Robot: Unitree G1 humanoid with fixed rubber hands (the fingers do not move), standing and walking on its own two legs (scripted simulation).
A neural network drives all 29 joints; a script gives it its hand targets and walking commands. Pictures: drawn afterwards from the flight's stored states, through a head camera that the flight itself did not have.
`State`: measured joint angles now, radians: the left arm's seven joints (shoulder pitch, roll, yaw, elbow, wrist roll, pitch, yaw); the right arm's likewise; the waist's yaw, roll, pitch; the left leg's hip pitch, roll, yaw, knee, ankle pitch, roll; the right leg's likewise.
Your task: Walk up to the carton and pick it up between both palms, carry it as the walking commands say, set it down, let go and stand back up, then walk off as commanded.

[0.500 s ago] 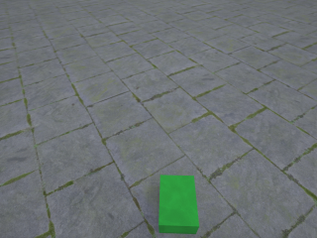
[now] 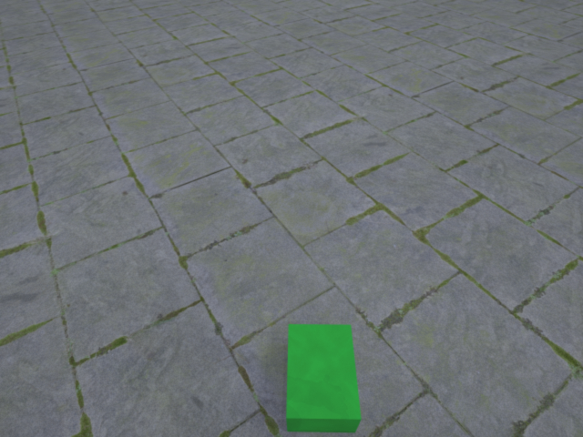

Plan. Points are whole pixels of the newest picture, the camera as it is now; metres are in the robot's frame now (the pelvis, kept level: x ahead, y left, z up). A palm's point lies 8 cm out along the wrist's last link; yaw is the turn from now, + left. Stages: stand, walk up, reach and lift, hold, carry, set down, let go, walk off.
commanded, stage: walk up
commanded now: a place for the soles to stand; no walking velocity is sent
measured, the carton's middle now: (320, 376) +0.49 -0.04 -0.71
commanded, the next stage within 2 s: stand in 0.14 s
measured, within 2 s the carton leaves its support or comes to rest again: neither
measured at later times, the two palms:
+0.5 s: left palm out of the picture +0.09 +0.30 -0.12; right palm out of the picture +0.10 -0.29 -0.11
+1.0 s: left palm (158, 424) +0.20 +0.25 -0.16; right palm (483, 426) +0.21 -0.27 -0.16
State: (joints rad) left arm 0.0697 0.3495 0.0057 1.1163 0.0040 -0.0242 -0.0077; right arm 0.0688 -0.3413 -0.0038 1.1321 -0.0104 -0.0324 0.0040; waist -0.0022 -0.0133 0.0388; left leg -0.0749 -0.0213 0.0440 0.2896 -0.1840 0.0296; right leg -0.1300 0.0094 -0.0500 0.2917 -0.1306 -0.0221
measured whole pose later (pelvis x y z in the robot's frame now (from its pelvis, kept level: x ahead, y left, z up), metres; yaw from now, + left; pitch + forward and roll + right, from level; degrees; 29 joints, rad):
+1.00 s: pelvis -0.02 -0.01 -0.06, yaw +0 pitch +10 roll +1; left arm -0.12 0.28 0.15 0.55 0.01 0.29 -0.07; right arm -0.10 -0.28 -0.11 0.46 -0.01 0.33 0.01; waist 0.01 -0.01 0.15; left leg -0.67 0.00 0.05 0.94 -0.45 0.02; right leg -0.73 0.01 -0.04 0.93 -0.39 -0.04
